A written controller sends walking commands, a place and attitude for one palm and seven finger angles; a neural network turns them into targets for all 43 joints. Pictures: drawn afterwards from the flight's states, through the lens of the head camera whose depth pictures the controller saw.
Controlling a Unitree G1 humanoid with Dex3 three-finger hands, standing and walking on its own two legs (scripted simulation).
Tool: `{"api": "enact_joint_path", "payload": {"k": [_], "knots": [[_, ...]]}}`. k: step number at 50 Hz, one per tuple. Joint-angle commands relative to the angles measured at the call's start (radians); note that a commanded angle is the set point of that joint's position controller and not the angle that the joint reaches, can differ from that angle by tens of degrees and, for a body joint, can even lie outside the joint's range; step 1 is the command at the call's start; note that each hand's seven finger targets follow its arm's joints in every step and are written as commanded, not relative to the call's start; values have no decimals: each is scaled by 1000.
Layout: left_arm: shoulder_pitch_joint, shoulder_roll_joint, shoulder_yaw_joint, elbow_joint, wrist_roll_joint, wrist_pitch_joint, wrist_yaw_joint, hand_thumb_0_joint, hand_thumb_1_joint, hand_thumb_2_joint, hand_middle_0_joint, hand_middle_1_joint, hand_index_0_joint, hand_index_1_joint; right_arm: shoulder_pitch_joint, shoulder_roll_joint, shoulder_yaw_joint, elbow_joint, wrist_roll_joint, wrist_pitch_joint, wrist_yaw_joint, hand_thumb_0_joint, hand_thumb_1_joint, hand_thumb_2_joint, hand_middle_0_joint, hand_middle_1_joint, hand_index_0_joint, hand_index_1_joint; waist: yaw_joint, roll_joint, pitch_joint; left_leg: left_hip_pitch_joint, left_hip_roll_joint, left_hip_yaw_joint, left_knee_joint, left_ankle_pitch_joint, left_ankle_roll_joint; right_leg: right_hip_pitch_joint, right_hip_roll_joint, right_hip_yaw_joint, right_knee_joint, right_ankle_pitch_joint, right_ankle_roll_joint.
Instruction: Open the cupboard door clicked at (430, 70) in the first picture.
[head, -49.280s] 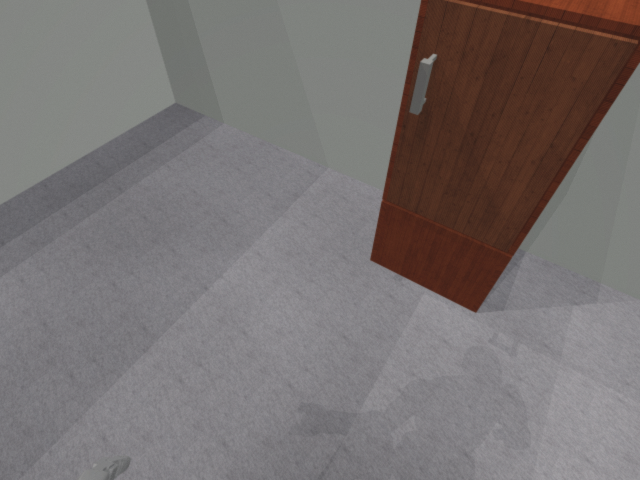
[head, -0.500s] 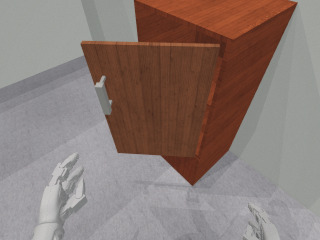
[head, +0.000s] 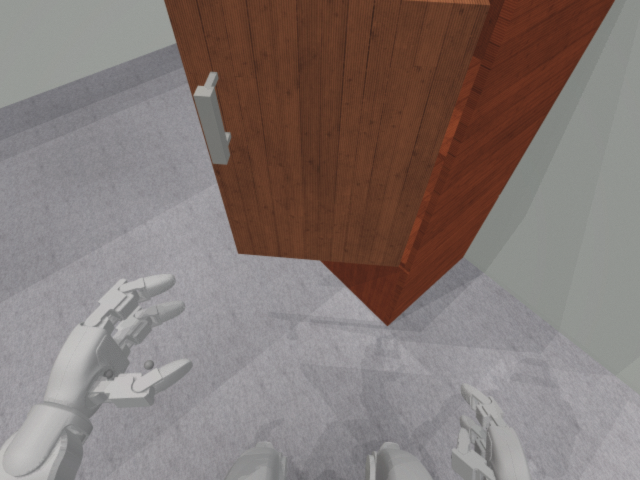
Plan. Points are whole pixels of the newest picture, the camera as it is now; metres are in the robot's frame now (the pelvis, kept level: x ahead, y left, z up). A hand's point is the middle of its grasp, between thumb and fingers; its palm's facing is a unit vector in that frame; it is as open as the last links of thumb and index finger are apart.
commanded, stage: raise the hand with hooked fingers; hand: left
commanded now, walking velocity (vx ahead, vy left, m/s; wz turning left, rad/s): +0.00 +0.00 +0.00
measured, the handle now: (217, 119) +0.59 +0.19 +0.09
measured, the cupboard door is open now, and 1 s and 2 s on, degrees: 44 44 44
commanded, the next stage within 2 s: move the hooked fingers beside the handle in 1.36 s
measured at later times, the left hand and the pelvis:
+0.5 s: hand (79, 318) +0.27 +0.27 +0.09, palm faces +0.00 -1.00 -0.06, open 13.3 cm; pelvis +0.01 +0.02 +0.02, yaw +0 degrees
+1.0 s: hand (71, 261) +0.32 +0.28 +0.11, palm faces -0.04 -1.00 -0.03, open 14.0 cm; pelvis +0.03 +0.01 +0.04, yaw +0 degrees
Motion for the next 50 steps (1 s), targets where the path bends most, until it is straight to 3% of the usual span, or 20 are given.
{"api": "enact_joint_path", "payload": {"k": [1,4,6,10,12,13,16,17,21,23,26,30,33,36,40,41,44,46,48,50], "knots": [[57,143,182,-201,-57,-53,114,0,13,520,-263,-870,-263,-870,-94,-177,-85,-204,-2,-57,-16,0,-900,-900,200,300,200,300,77,-53,-207,81,-42,-50,-240,231,4,242,28,33,-180,76,7],[-4,127,133,-203,-19,-125,147,0,-57,490,-268,-915,-268,-915,-46,-194,-82,-190,-9,-69,-14,0,-900,-900,200,300,200,300,35,-19,-166,87,-39,-49,-251,153,6,161,27,29,-186,-8,8],[-82,127,87,-196,-2,-159,128,0,-103,470,-272,-945,-272,-945,-25,-214,-78,-183,-9,-81,-17,0,-900,-900,200,300,200,300,3,-15,-146,90,-38,-54,-246,104,10,126,29,36,-187,-40,6],[-159,174,75,-173,4,-167,60,0,-197,430,-278,-1005,-278,-1005,7,-239,-76,-171,4,-106,-32,0,-900,-900,200,300,200,300,-13,22,-190,130,-39,-59,-262,59,15,141,24,51,-210,-56,6],[-191,215,106,-171,-10,-151,35,0,-243,410,-282,-1035,-282,-1035,12,-248,-74,-166,9,-108,-40,0,-900,-900,200,300,200,300,-3,43,-211,169,-36,-70,-275,100,13,169,30,45,-207,-8,0],[-195,234,125,-186,-14,-144,33,0,-267,400,-283,-1050,-283,-1050,9,-248,-74,-165,10,-110,-42,0,-900,-900,200,300,200,300,5,77,-223,190,-35,-72,-283,120,10,181,29,42,-207,14,-1],[-192,289,198,-171,-31,-115,48,0,-337,370,-288,-1095,-288,-1095,12,-247,-68,-161,6,-108,-44,0,-900,-900,200,300,200,300,33,93,-224,224,-31,-84,-301,215,-1,225,37,22,-199,87,-10],[-184,267,190,-177,-37,-108,52,0,-360,360,-290,-1110,-290,-1110,6,-241,-65,-167,5,-105,-42,0,-900,-900,200,300,200,300,35,112,-218,240,-31,-78,-306,245,-3,229,36,20,-205,109,-9],[-195,249,188,-91,-41,-61,59,0,-453,320,-297,-1170,-297,-1170,10,-241,-60,-170,4,-86,-34,0,-900,-900,200,300,200,300,30,88,-149,231,-30,-70,-318,288,-9,248,41,11,-222,160,-8],[-208,250,183,-63,-36,-40,43,0,-500,300,-300,-1200,-300,-1200,17,-246,-63,-173,6,-77,-32,0,-900,-900,200,300,200,300,22,68,-164,243,-30,-60,-318,301,-7,255,40,14,-234,185,-2],[-286,255,162,-51,-30,-15,12,0,-500,300,-300,-1200,-300,-1200,21,-254,-58,-178,6,-72,-33,0,-900,-900,200,300,200,300,12,84,-160,263,-30,-61,-318,331,-8,260,44,18,-239,219,-6],[-368,306,205,-42,-38,-18,-16,0,-500,300,-300,-1200,-300,-1200,29,-256,-60,-171,5,-69,-42,0,-900,-900,200,300,200,300,7,38,-217,298,-29,-63,-316,378,-5,287,44,23,-252,263,-1],[-421,350,244,-46,-47,-38,-28,0,-500,300,-300,-1200,-300,-1200,32,-254,-57,-158,2,-64,-43,0,-900,-900,200,300,200,300,15,83,-255,346,-30,-63,-313,459,-11,311,47,27,-249,317,-5],[-437,389,277,2,-50,-37,-38,0,-500,300,-300,-1200,-300,-1200,39,-258,-53,-146,-2,-59,-43,0,-900,-900,200,300,200,300,23,88,-256,352,-29,-63,-313,501,-13,325,48,28,-253,345,-8],[-466,381,272,92,-57,-5,-69,0,-500,300,-300,-1200,-300,-1200,35,-259,-54,-141,6,-43,-46,0,-900,-900,200,300,200,300,16,71,-230,334,-31,-51,-334,463,-7,335,41,29,-279,340,-3],[-482,406,290,113,-61,3,-78,0,-500,300,-300,-1200,-300,-1200,38,-261,-53,-143,5,-41,-47,0,-900,-900,200,300,200,300,20,58,-227,330,-33,-50,-334,467,-5,351,43,33,-283,351,-6],[-498,395,280,153,-68,18,-106,0,-500,300,-300,-1200,-300,-1200,43,-262,-54,-144,7,-34,-49,0,-900,-900,200,300,200,300,20,56,-246,334,-36,-40,-343,462,0,368,38,39,-298,362,-3],[-470,372,264,181,-72,19,-115,0,-500,300,-300,-1200,-300,-1200,48,-263,-56,-152,7,-33,-43,0,-900,-900,200,300,200,300,22,15,-229,322,-37,-37,-342,466,4,375,41,43,-303,375,-4],[-467,374,266,171,-71,9,-117,0,-500,300,-300,-1200,-300,-1200,48,-263,-60,-154,5,-31,-36,0,-900,-900,200,300,200,300,26,41,-246,329,-38,-31,-344,470,3,379,38,46,-302,384,-3],[-471,385,277,154,-69,-7,-106,0,-500,300,-300,-1200,-300,-1200,53,-264,-64,-157,5,-28,-33,0,-900,-900,200,300,200,300,21,17,-247,326,-38,-28,-344,466,6,379,37,49,-306,386,0]]}}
